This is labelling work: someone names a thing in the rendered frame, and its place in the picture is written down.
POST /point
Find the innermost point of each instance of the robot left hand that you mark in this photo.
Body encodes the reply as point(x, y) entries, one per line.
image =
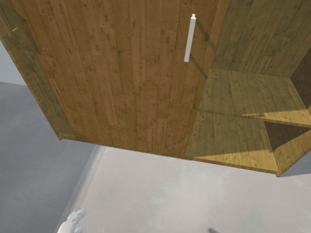
point(72, 221)

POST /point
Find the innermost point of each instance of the handle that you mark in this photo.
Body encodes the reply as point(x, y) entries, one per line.
point(6, 24)
point(190, 36)

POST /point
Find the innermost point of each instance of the wardrobe door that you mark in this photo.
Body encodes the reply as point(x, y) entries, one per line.
point(117, 66)
point(28, 55)

